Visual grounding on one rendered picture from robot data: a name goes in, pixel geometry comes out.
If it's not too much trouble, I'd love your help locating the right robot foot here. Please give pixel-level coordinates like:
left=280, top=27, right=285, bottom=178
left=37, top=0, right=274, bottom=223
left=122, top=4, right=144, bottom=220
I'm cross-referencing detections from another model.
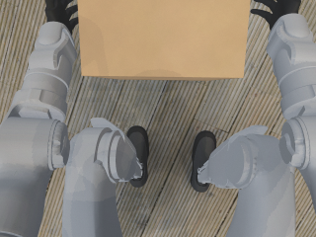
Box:
left=191, top=130, right=216, bottom=193

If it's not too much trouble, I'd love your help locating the right robot hand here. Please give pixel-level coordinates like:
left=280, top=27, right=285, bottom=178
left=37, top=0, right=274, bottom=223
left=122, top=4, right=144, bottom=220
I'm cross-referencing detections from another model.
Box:
left=250, top=0, right=301, bottom=31

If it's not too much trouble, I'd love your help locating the carton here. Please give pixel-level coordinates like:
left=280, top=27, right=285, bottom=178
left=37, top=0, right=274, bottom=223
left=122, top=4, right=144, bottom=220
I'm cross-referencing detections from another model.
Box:
left=77, top=0, right=251, bottom=81

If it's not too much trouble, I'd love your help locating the robot right upper arm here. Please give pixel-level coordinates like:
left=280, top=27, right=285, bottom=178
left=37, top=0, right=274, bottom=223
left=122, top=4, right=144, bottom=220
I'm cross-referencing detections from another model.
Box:
left=278, top=115, right=316, bottom=214

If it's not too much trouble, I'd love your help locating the robot right thigh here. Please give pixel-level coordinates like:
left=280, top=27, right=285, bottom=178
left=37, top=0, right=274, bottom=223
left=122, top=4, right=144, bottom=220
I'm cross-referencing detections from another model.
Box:
left=224, top=133, right=296, bottom=237

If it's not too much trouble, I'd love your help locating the left robot hand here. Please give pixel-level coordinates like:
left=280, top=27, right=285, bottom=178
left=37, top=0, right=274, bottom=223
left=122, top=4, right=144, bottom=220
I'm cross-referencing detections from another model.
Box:
left=44, top=0, right=79, bottom=35

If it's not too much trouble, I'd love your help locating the robot left forearm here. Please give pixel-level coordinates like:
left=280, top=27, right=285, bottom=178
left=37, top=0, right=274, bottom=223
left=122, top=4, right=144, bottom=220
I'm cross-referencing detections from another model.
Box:
left=0, top=21, right=78, bottom=128

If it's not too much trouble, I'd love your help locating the robot left upper arm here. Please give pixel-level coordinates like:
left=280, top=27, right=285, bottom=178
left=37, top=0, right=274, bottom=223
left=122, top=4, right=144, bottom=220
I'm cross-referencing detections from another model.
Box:
left=0, top=117, right=70, bottom=237

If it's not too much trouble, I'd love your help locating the robot right forearm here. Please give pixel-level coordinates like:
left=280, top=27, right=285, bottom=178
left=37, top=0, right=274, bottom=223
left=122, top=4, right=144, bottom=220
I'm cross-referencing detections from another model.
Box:
left=266, top=13, right=316, bottom=120

